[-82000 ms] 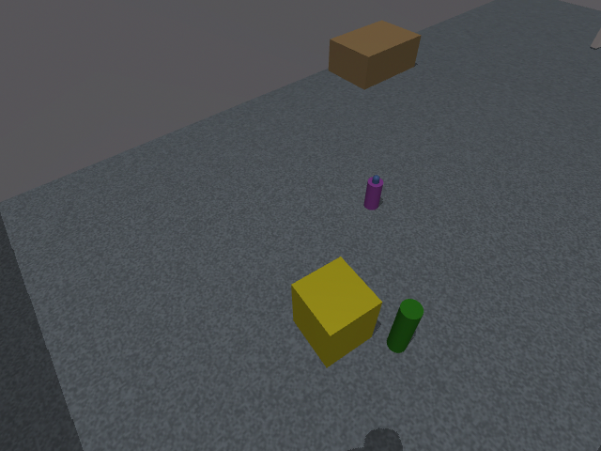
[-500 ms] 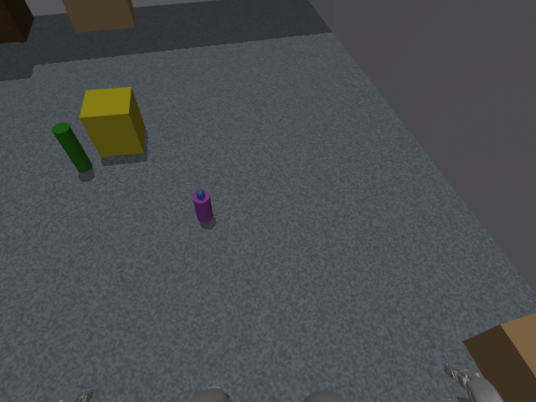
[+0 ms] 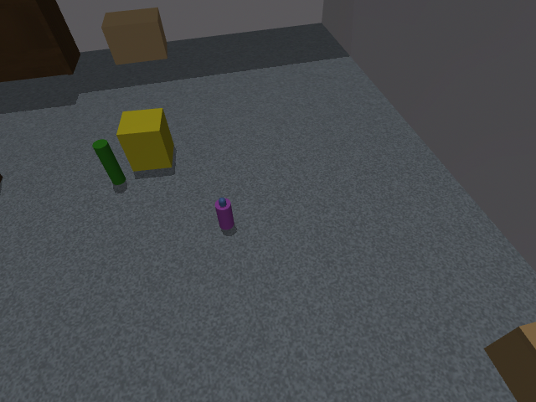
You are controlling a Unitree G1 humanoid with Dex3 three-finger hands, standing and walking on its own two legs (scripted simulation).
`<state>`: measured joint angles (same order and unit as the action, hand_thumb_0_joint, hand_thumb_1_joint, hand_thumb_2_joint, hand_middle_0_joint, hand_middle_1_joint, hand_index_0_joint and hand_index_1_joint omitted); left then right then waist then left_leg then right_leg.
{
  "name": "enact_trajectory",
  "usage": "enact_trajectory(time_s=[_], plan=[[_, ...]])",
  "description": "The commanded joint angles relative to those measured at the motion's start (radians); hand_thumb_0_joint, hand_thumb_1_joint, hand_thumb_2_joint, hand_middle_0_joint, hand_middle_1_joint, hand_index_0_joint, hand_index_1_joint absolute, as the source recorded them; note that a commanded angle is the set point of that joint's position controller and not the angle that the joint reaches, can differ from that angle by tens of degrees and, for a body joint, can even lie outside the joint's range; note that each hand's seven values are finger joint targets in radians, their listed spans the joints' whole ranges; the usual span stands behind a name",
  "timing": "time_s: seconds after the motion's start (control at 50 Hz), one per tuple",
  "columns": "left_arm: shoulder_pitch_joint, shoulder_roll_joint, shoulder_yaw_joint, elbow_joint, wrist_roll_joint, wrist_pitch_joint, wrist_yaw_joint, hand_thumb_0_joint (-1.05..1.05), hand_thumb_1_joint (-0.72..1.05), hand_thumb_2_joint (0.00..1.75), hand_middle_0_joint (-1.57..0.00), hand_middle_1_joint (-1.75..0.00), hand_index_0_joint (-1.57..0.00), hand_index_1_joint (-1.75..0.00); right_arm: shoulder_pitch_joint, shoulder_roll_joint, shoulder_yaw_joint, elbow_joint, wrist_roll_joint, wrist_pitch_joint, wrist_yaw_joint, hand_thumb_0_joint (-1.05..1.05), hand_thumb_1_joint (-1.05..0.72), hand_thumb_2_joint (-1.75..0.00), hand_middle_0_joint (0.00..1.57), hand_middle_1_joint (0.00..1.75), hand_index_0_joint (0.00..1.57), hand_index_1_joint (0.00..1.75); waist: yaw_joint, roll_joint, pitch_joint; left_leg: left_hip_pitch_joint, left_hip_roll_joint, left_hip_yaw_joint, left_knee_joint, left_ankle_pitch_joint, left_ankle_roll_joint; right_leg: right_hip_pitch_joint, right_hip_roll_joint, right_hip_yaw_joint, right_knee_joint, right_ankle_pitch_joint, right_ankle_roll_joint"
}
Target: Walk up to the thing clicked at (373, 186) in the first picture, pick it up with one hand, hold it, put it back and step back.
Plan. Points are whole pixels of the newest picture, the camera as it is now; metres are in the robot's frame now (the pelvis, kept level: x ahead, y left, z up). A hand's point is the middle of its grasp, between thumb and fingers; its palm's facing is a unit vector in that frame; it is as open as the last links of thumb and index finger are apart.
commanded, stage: step back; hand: left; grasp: from the side
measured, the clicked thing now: (224, 211) +0.98 +0.23 -0.67
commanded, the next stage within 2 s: stand in 0.70 s
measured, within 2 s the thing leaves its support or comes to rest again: neither
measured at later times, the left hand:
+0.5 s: hand out of the picture +0.12 +0.25 -0.14, palm faces +0.05 -0.92 -0.39, open 7.4 cm
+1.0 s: hand out of the picture +0.15 +0.26 -0.14, palm faces +0.01 -0.95 -0.32, open 7.4 cm
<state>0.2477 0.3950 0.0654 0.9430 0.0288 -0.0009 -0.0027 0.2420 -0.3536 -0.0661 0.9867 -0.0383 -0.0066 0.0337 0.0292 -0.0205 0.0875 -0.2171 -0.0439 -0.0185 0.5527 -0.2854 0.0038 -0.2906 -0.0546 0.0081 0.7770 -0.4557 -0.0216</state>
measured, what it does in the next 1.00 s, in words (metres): steps on the spot: right foot, then left foot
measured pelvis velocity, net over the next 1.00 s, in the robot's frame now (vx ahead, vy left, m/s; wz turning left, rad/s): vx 0.06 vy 0.02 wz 0.01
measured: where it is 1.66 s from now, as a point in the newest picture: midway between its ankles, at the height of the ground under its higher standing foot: outside the picture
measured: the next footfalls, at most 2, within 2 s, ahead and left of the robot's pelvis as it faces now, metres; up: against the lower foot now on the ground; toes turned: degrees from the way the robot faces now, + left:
right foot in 0.20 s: +0.11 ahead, -0.13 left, +0.00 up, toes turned -2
left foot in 0.50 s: +0.10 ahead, +0.14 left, +0.00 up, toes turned +1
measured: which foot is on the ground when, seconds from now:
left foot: down 0.00-0.22, up 0.24-0.48, down 0.50-1.00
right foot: up 0.00-0.18, down 0.20-1.00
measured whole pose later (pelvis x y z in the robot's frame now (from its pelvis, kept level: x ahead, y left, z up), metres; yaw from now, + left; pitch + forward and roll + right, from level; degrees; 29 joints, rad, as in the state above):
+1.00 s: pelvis +0.06 +0.02 +0.02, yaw +1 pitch -4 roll +0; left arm 0.07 0.35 -0.01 1.11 0.00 -0.01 -0.01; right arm 0.04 -0.34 -0.01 1.09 0.00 -0.02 0.01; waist 0.02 -0.01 0.07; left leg -0.12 0.02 0.00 0.40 -0.21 -0.01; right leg -0.12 -0.06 -0.03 0.39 -0.20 0.04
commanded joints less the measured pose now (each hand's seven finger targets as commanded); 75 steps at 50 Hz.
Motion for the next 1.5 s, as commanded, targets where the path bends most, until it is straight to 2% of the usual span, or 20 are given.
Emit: enact_trajectory(time_s=[0.0,0.04,0.1,0.16,0.18,0.2,0.22,0.24,0.26,0.3,0.42,0.48,0.52,0.54,0.56,0.62,0.68,0.8,1.16,1.48], plan=[[-0.088,0.218,0.046,-0.095,-0.01,-0.042,0.007,0.0,0.9,0.9,-0.2,-0.3,-0.2,-0.3,-0.002,-0.312,-0.074,-0.089,-0.001,-0.028,-0.022,0.0,-0.9,-0.9,0.2,0.3,0.2,0.3,-0.046,0.118,0.011,0.067,0.344,-0.438,-0.303,-0.271,0.257,-0.246,0.006,0.047,0.137,-0.124,-0.017],[-0.054,0.198,0.045,-0.076,-0.009,-0.049,-0.004,0.0,0.9,0.9,-0.2,-0.3,-0.2,-0.3,-0.03,-0.269,-0.059,-0.099,-0.002,-0.034,-0.025,0.0,-0.9,-0.9,0.2,0.3,0.2,0.3,-0.036,0.147,0.015,0.065,0.265,-0.315,-0.259,-0.129,0.2,-0.225,0.003,0.016,0.052,-0.03,-0.01],[-0.05,0.175,0.044,-0.059,-0.011,-0.049,-0.01,0.0,0.9,0.9,-0.2,-0.3,-0.2,-0.3,-0.043,-0.278,-0.061,-0.099,0.001,-0.03,-0.022,0.0,-0.9,-0.9,0.2,0.3,0.2,0.3,-0.05,0.211,-0.002,-0.015,0.237,-0.26,-0.255,-0.111,0.181,-0.095,0.038,-0.038,-0.054,0.035,0.006],[0.038,0.16,0.046,-0.003,-0.009,-0.067,0.012,0.0,0.9,0.9,-0.2,-0.3,-0.2,-0.3,-0.122,-0.207,-0.028,-0.121,0.02,-0.006,-0.024,0.0,-0.9,-0.9,0.2,0.3,0.2,0.3,0.027,0.149,-0.081,-0.135,0.17,-0.104,-0.016,0.065,0.108,0.209,0.075,-0.07,-0.353,0.25,0.006],[0.062,0.187,0.059,0.013,-0.004,-0.07,0.022,0.0,0.9,0.9,-0.2,-0.3,-0.2,-0.3,-0.102,-0.158,-0.01,-0.121,0.028,-0.002,-0.027,0.0,-0.9,-0.9,0.2,0.3,0.2,0.3,0.041,0.067,-0.099,-0.214,0.125,-0.081,0.093,0.009,0.069,0.298,0.034,0.025,-0.374,0.279,0.003],[0.075,0.26,0.075,0.007,0.012,-0.076,0.031,0.0,0.9,0.9,-0.2,-0.3,-0.2,-0.3,-0.089,-0.12,0.003,-0.139,0.035,-0.002,-0.031,0.0,-0.9,-0.9,0.2,0.3,0.2,0.3,0.043,-0.102,-0.112,-0.334,0.011,-0.062,0.253,-0.128,0.02,0.33,-0.159,0.326,-0.456,0.233,-0.061],[-0.001,0.299,0.076,-0.028,0.012,-0.077,0.033,0.0,0.9,0.9,-0.2,-0.3,-0.2,-0.3,-0.054,-0.14,-0.001,-0.121,0.027,0.01,-0.042,0.0,-0.9,-0.9,0.2,0.3,0.2,0.3,0.017,-0.072,-0.103,-0.287,0.014,-0.101,0.335,-0.289,0.003,0.183,-0.322,0.498,-0.536,0.011,-0.133],[-0.096,0.321,0.076,-0.049,0.011,-0.071,0.03,0.0,0.9,0.9,-0.2,-0.3,-0.2,-0.3,-0.023,-0.214,-0.029,-0.083,0.021,0.018,-0.046,0.0,-0.9,-0.9,0.2,0.3,0.2,0.3,-0.005,-0.049,-0.049,-0.19,0.054,-0.116,0.395,-0.318,0.002,0.003,-0.368,0.538,-0.549,-0.131,-0.217],[-0.143,0.288,0.072,-0.061,0.01,-0.07,0.027,0.0,0.9,0.9,-0.2,-0.3,-0.2,-0.3,0.005,-0.229,-0.035,-0.063,0.022,0.017,-0.044,0.0,-0.9,-0.9,0.2,0.3,0.2,0.3,-0.028,-0.036,-0.009,-0.174,0.076,-0.126,0.395,-0.292,0.001,-0.035,-0.338,0.481,-0.534,-0.125,-0.224],[-0.133,0.238,0.055,-0.056,0.005,-0.075,0.027,0.0,0.9,0.9,-0.2,-0.3,-0.2,-0.3,-0.012,-0.215,-0.027,-0.046,0.027,0.013,-0.036,0.0,-0.9,-0.9,0.2,0.3,0.2,0.3,-0.019,-0.044,-0.012,-0.203,0.067,-0.137,0.355,-0.227,0.01,0.024,-0.24,0.322,-0.488,0.045,-0.162],[-0.146,0.242,0.055,-0.034,-0.003,-0.066,0.025,0.0,0.9,0.9,-0.2,-0.3,-0.2,-0.3,-0.018,-0.189,-0.018,-0.024,0.014,0.004,-0.034,0.0,-0.9,-0.9,0.2,0.3,0.2,0.3,-0.016,-0.157,-0.079,-0.097,0.07,-0.003,0.116,-0.159,-0.009,0.064,-0.207,0.168,-0.37,0.415,-0.143],[-0.165,0.21,0.034,-0.039,-0.017,-0.051,0.024,0.0,0.9,0.9,-0.2,-0.3,-0.2,-0.3,0.002,-0.194,-0.028,0.004,0.004,-0.006,-0.04,0.0,-0.9,-0.9,0.2,0.3,0.2,0.3,-0.049,-0.108,-0.115,0.059,0.052,0.015,-0.106,0.098,0.003,0.01,-0.141,0.088,-0.233,0.498,-0.074],[-0.146,0.157,0.019,-0.039,-0.031,-0.045,0.024,0.0,0.9,0.9,-0.2,-0.3,-0.2,-0.3,-0.056,-0.25,-0.036,-0.009,-0.002,-0.015,-0.046,0.0,-0.9,-0.9,0.2,0.3,0.2,0.3,-0.018,0.031,-0.163,0.067,0.221,-0.197,-0.13,0.261,0.069,-0.01,-0.038,0.017,-0.146,0.399,-0.004],[-0.155,0.165,0.019,-0.018,-0.038,-0.039,0.024,0.0,0.9,0.9,-0.2,-0.3,-0.2,-0.3,-0.136,-0.28,-0.031,-0.022,0.011,-0.015,-0.043,0.0,-0.9,-0.9,0.2,0.3,0.2,0.3,0.001,0.082,-0.142,-0.048,0.255,-0.213,-0.124,0.168,0.124,0.061,0.017,-0.02,-0.16,0.169,0.005],[-0.144,0.169,0.018,0.003,-0.033,-0.042,0.026,0.0,0.9,0.9,-0.2,-0.3,-0.2,-0.3,-0.174,-0.266,-0.024,-0.019,0.016,-0.013,-0.038,0.0,-0.9,-0.9,0.2,0.3,0.2,0.3,0.011,0.091,-0.129,-0.101,0.261,-0.199,-0.109,0.157,0.128,0.13,0.009,-0.006,-0.21,0.134,0.0],[-0.146,0.218,0.026,0.025,-0.024,-0.055,0.026,0.0,0.9,0.9,-0.2,-0.3,-0.2,-0.3,-0.156,-0.218,-0.009,-0.003,0.02,-0.009,-0.041,0.0,-0.9,-0.9,0.2,0.3,0.2,0.3,-0.012,0.031,-0.169,-0.056,0.149,-0.062,-0.031,0.264,0.04,0.188,-0.091,0.09,-0.275,0.437,-0.03],[-0.146,0.142,-0.01,0.061,-0.036,-0.041,0.018,0.0,0.9,0.9,-0.2,-0.3,-0.2,-0.3,-0.149,-0.234,0.001,0.026,0.027,-0.028,-0.04,0.0,-0.9,-0.9,0.2,0.3,0.2,0.3,-0.009,0.081,-0.159,0.035,0.196,-0.129,-0.141,0.35,0.048,0.152,-0.048,0.028,-0.255,0.453,-0.009],[-0.18,0.168,-0.019,0.093,-0.03,-0.036,0.016,0.0,0.9,0.9,-0.2,-0.3,-0.2,-0.3,-0.185,-0.223,0.004,0.044,0.032,-0.037,-0.044,0.0,-0.9,-0.9,0.2,0.3,0.2,0.3,-0.021,0.072,-0.163,0.108,0.19,-0.089,-0.156,0.503,0.028,0.211,-0.065,0.027,-0.339,0.552,0.005],[-0.216,0.172,-0.032,0.145,-0.017,-0.042,0.005,0.0,0.9,0.9,-0.2,-0.3,-0.2,-0.3,-0.24,-0.205,0.016,0.074,0.029,-0.022,-0.028,0.0,-0.9,-0.9,0.2,0.3,0.2,0.3,-0.025,0.027,-0.084,0.087,0.165,-0.07,-0.291,0.106,0.003,0.166,-0.083,0.05,-0.521,0.271,0.019],[-0.178,0.193,-0.026,0.147,-0.017,-0.037,0.003,0.0,0.9,0.9,-0.2,-0.3,-0.2,-0.3,-0.175,-0.206,0.019,0.094,0.026,-0.016,-0.023,0.0,-0.9,-0.9,0.2,0.3,0.2,0.3,-0.027,0.01,-0.072,0.055,0.158,-0.07,-0.277,0.038,0.008,0.121,-0.082,0.076,-0.541,0.152,0.011]])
